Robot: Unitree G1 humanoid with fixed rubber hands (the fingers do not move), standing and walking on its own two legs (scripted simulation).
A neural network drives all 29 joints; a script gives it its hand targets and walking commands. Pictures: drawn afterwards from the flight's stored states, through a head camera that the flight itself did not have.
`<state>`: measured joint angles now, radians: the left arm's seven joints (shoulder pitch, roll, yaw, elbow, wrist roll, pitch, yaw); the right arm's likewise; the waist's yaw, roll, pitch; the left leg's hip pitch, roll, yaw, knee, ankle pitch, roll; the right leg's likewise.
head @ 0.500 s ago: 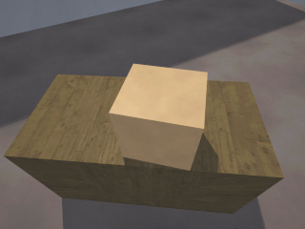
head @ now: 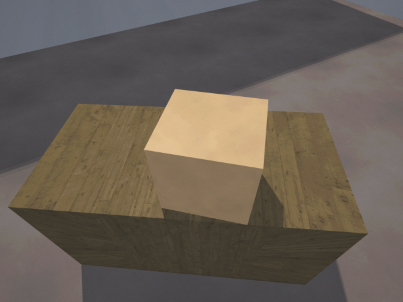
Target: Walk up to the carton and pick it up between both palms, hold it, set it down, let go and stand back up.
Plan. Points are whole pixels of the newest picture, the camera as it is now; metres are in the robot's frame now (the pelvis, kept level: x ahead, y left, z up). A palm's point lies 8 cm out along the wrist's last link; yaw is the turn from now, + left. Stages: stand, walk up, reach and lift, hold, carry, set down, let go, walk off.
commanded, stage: stand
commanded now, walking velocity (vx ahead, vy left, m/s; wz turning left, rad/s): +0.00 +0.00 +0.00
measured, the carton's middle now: (211, 157) +0.50 -0.01 -0.06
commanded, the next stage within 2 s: none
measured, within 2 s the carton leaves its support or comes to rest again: neither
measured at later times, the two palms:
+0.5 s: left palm out of the picture -0.03 +0.19 -0.15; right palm out of the picture -0.03 -0.20 -0.15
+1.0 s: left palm out of the picture -0.02 +0.19 -0.15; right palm out of the picture -0.02 -0.20 -0.15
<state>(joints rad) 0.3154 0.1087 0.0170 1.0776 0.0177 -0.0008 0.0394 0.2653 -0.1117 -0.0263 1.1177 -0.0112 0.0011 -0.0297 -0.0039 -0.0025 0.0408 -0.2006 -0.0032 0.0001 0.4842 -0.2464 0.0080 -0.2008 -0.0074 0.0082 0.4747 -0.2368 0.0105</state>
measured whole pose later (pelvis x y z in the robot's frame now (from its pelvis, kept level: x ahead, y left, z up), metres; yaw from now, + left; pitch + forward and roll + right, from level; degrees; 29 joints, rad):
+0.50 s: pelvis -0.01 +0.00 +0.00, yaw +0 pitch -1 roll +0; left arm 0.31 0.09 0.01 1.14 0.02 0.00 0.04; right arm 0.31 -0.09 -0.02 1.15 -0.02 0.00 -0.04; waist 0.00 0.00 0.02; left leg -0.22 0.00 0.00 0.47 -0.23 0.00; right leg -0.23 0.00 0.01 0.47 -0.22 0.01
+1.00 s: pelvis +0.00 -0.01 +0.00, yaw +0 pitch -1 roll +0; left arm 0.31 0.09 0.01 1.15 0.01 0.00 0.04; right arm 0.31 -0.09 -0.01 1.15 -0.01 0.00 -0.04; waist 0.00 0.00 0.03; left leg -0.21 0.00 0.00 0.46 -0.24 0.00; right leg -0.21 0.00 0.00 0.46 -0.23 0.00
